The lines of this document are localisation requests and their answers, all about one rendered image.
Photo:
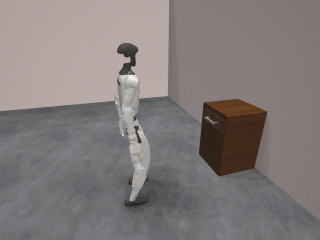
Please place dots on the cabinet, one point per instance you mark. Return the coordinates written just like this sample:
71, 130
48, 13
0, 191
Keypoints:
236, 150

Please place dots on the robot left forearm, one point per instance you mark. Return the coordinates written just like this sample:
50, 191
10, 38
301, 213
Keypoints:
120, 114

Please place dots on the robot left shin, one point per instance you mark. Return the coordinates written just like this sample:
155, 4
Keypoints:
137, 160

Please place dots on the handle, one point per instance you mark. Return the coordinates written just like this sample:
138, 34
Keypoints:
207, 118

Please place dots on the right robot upper arm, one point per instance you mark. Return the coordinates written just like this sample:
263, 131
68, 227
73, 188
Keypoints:
131, 85

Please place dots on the left robot upper arm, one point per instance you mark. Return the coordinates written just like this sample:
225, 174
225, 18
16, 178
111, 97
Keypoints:
116, 93

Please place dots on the robot right forearm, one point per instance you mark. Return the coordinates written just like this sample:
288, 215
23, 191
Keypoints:
129, 124

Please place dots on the right robot hand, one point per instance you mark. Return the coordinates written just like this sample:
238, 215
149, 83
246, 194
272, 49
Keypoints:
134, 149

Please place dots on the drawer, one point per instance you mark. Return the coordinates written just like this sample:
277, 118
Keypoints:
220, 125

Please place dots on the robot left thigh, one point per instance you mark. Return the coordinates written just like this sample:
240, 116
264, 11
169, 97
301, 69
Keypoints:
140, 129

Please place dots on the left robot hand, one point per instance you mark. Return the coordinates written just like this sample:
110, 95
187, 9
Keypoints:
121, 128

